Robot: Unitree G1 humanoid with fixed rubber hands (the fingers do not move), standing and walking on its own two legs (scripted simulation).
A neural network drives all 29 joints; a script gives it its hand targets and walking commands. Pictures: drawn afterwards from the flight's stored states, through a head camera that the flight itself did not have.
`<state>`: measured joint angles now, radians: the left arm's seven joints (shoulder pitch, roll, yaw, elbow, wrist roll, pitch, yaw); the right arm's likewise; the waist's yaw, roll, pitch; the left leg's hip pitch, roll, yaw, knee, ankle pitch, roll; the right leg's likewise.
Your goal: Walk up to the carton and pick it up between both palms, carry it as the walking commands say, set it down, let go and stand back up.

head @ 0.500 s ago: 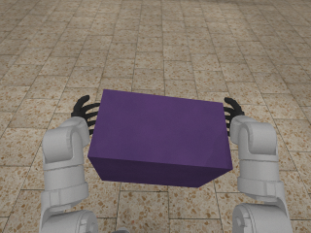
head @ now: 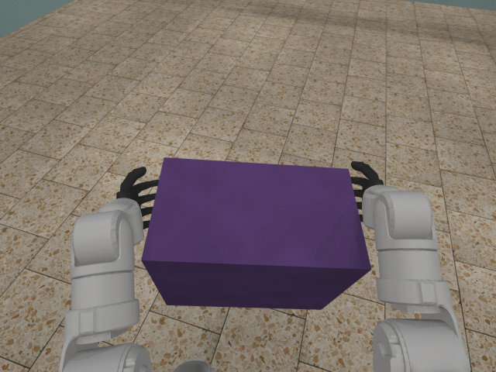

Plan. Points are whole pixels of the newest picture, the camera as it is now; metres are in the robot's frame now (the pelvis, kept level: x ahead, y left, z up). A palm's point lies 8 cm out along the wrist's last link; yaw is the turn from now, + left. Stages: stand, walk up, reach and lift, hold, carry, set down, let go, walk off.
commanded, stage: carry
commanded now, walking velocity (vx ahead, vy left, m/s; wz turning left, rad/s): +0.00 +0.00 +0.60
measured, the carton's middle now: (251, 241) +0.33 -0.01 +0.02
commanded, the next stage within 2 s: none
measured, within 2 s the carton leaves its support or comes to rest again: neither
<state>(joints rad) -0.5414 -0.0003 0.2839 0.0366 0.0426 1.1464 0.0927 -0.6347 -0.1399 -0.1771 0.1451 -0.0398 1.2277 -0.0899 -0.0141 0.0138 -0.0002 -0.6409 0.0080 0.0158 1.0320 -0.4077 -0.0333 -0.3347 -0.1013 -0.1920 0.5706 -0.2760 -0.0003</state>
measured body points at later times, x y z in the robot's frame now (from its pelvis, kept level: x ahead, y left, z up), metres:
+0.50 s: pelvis -0.05 +0.02 -0.02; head +0.02 +0.01 +0.43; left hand +0.25 +0.31 +0.09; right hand +0.37 -0.04 +0.06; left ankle -0.02 +0.14 -0.71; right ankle +0.03 -0.07 -0.73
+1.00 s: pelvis -0.13 +0.01 -0.01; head -0.10 +0.01 +0.44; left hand +0.04 +0.38 +0.10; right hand +0.27 +0.08 +0.07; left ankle -0.11 +0.15 -0.73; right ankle -0.06 -0.07 -0.72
